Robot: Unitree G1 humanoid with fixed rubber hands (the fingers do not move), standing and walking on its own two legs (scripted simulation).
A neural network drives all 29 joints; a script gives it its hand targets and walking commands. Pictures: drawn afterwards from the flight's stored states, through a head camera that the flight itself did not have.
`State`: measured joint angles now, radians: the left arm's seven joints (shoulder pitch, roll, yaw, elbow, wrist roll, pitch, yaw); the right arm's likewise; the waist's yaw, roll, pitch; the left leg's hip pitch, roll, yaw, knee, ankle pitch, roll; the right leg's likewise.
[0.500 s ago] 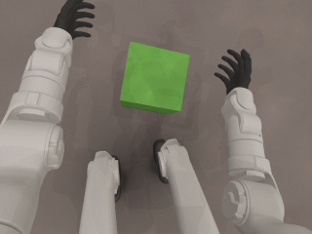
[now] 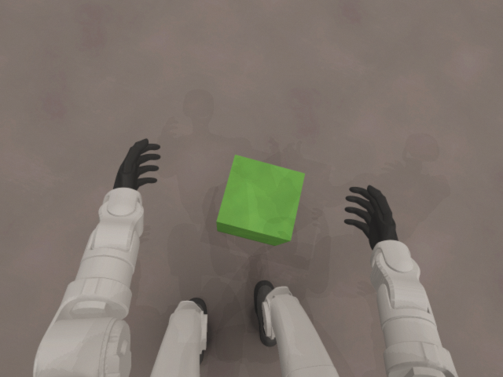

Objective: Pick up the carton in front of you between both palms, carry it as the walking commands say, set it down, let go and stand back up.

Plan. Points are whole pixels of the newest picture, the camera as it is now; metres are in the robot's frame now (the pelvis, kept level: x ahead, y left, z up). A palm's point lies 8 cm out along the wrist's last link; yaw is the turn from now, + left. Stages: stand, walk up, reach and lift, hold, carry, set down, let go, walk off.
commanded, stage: let go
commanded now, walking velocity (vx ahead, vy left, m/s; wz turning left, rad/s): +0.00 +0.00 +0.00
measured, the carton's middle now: (257, 204) +0.45 -0.11 -0.57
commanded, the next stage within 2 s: stand in 1.06 s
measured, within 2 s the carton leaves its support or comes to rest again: neither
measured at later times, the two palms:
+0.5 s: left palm (68, 253) +0.30 +0.20 -0.01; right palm (433, 287) +0.22 -0.25 +0.01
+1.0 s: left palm (34, 323) +0.23 +0.22 +0.01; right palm (438, 291) +0.22 -0.24 +0.02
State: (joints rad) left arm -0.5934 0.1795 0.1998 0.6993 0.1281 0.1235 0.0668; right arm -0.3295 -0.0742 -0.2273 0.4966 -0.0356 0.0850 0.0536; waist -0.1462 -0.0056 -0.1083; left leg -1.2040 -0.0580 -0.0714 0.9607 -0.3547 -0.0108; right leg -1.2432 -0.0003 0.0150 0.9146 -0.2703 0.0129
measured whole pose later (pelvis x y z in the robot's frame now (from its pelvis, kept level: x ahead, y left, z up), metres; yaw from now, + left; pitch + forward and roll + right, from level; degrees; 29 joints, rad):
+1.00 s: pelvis +0.06 +0.00 +0.08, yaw -3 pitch -4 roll +0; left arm 0.22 0.20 0.02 0.47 0.00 0.09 -0.04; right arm 0.21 -0.23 -0.02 0.38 -0.02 0.22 0.02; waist 0.00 0.01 0.07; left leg -0.08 -0.02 -0.04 0.48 -0.32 0.00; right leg -0.16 0.02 0.05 0.49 -0.26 0.00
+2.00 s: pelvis +0.10 -0.03 +0.07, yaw -7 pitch +1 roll +1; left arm 0.35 0.22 0.00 0.88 0.01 0.00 0.03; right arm 0.38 -0.27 0.02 0.91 -0.02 0.01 -0.05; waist -0.01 0.03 -0.03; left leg -0.13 0.03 0.03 0.53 -0.42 -0.03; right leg -0.27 0.08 0.11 0.62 -0.36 -0.04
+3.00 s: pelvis +0.07 +0.00 +0.08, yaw -8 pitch -1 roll +0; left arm 0.36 0.12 -0.03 1.14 0.01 0.01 0.05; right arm 0.38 -0.15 0.02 1.16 -0.02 0.01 -0.05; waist -0.01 0.02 0.02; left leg -0.10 0.01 0.06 0.47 -0.34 0.00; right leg -0.23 0.06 0.14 0.52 -0.26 0.00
